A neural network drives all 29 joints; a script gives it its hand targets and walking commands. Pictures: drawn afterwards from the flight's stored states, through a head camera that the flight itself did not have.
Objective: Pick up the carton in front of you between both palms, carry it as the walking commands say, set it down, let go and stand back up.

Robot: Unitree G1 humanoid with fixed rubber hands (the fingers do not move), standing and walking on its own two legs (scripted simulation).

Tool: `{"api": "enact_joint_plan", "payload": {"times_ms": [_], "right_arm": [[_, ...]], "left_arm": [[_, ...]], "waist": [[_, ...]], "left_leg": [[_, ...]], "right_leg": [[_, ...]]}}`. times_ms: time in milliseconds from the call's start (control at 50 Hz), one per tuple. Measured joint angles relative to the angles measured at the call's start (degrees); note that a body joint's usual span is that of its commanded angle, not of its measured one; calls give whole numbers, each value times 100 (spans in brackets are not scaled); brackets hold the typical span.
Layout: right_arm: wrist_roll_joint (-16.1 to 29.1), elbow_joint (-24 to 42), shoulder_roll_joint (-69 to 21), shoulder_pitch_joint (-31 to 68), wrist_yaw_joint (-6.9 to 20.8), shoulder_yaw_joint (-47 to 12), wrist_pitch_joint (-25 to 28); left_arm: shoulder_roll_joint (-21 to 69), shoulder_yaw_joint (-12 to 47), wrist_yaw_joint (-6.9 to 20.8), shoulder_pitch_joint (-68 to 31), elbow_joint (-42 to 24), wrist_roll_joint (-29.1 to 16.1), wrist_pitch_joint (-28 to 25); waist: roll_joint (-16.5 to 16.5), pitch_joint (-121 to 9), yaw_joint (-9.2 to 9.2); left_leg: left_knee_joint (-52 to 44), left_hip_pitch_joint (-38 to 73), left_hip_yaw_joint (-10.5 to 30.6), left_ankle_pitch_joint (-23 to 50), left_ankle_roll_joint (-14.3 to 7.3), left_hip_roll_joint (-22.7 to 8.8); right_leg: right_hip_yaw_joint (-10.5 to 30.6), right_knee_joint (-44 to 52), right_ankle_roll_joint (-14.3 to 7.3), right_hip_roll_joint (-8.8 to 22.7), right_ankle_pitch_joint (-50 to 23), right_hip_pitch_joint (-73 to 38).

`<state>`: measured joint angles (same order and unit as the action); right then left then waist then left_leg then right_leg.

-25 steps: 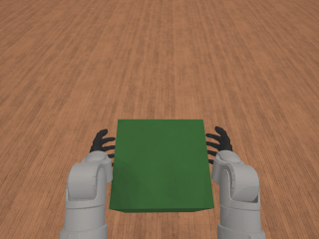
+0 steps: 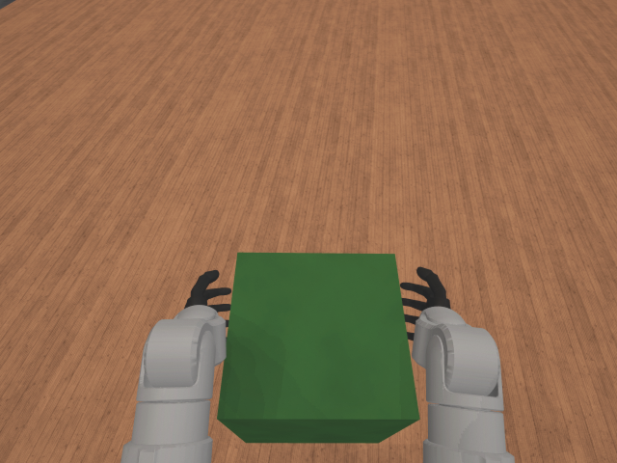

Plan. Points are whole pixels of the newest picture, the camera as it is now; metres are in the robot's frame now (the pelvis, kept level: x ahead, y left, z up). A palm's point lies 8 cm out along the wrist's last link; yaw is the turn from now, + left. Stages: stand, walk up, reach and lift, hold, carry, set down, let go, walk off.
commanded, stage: carry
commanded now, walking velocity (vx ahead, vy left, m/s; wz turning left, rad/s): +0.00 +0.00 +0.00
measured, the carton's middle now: (314, 356) +0.30 +0.01 -0.07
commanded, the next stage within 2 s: none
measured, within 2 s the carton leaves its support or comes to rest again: neither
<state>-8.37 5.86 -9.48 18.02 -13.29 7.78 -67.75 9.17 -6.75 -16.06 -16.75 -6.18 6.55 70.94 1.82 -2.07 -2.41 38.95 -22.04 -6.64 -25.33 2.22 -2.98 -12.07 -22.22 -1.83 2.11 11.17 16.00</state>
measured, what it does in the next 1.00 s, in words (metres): walks ahead: left foot, then left foot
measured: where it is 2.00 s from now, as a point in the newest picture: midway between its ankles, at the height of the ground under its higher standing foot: (332, 421)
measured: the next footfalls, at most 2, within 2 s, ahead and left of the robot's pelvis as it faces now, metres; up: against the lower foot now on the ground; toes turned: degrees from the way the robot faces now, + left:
left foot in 0.06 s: +0.13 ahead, +0.11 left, +0.00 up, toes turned +8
left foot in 0.52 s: +0.26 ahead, +0.07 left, +0.00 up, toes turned +9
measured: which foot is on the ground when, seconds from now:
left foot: up 0.00-0.04, down 0.06-0.40, up 0.42-0.50, down 0.52-1.00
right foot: down 0.00-0.50, up 0.52-0.68, down 0.70-1.00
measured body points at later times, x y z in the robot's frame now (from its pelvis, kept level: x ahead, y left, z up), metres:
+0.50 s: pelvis +0.20 +0.00 +0.02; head +0.24 -0.01 +0.47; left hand +0.52 +0.13 +0.10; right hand +0.51 -0.16 +0.10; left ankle +0.21 +0.07 -0.72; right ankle +0.03 -0.09 -0.69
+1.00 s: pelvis +0.34 -0.05 +0.00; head +0.36 -0.05 +0.45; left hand +0.64 +0.10 +0.05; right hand +0.64 -0.19 +0.05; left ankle +0.22 +0.06 -0.72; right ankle +0.29 -0.14 -0.73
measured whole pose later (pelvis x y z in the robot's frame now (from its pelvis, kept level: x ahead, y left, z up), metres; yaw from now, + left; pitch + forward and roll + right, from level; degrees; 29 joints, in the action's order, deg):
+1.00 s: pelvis +0.34 -0.05 +0.00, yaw +0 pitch +6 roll +0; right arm -8.9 3.7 -9.4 17.5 -13.8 6.5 -64.9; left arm 9.1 -7.3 -12.3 -16.4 -3.1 9.6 67.1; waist 0.9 -4.9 0.8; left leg 30.4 -10.0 -8.4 -16.2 1.7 -3.0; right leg -7.0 -33.6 -3.0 1.3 13.0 18.2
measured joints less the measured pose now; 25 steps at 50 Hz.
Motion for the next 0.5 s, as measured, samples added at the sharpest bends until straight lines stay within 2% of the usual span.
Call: {"api": "enact_joint_plan", "payload": {"times_ms": [60,80,120,160,220,280,360,400,440,460,480,500], "right_arm": [[24,283,-20,45,-35,-40,40],[30,346,-21,36,-26,-63,78],[35,363,-6,-10,12,-118,169],[45,387,-12,14,24,-94,145],[45,442,-58,164,28,-12,87],[36,410,-91,259,-7,18,98],[36,205,-72,202,-146,-92,1],[83,280,-53,158,-215,-111,-115],[121,514,-37,130,-199,-36,-181],[125,637,-44,128,-167,31,-176],[131,729,-49,147,-142,81,-162],[121,764,-67,201,-117,104,-147]], "left_arm": [[5,-27,-50,-10,-281,-111,-84],[2,-22,-62,-1,-365,-127,-110],[-5,-11,-92,19,-458,-133,-119],[-4,2,-114,7,-520,-127,-65],[21,-58,-117,-90,-637,-105,3],[52,-153,31,-190,-601,39,-9],[26,-199,295,-97,-293,211,-50],[20,-175,278,-73,-286,166,7],[41,-94,173,-144,-399,92,66],[59,-53,117,-199,-466,66,73],[75,-30,86,-247,-531,59,72],[86,-44,90,-280,-604,80,75]], "waist": [[21,279,14],[21,314,33],[-178,251,73],[-271,77,125],[-216,-151,225],[-133,-312,294],[-50,-438,310],[-34,-398,309],[-69,-315,325],[-71,-241,346],[-43,-142,360],[22,-32,359]], "left_leg": [[-1360,28,-224,1393,-65,-4],[-1460,123,-272,2019,-169,-42],[-1400,322,-399,1770,-388,65],[-1389,452,-457,1336,-460,127],[-1407,588,-472,1089,-413,99],[-1295,622,-429,1141,-375,80],[-916,594,-432,1700,-339,53],[-543,500,-452,2039,-296,4],[-409,360,-410,1188,-193,72],[-615,312,-416,865,-172,132],[-1127,363,-472,972,-158,180],[-1829,527,-554,1739,-172,202]], "right_leg": [[74,-16,43,-49,221,-275],[104,-132,81,-65,370,-354],[219,-349,174,70,594,-436],[325,-415,245,128,660,-500],[359,-358,321,100,739,-618],[318,-480,351,123,548,-622],[269,-255,385,165,5,-877],[223,35,385,161,-264,-1135],[185,90,298,162,-426,-1267],[158,-13,255,150,-506,-1280],[120,-256,230,128,-608,-1238],[85,-706,221,100,-723,-1118]]}}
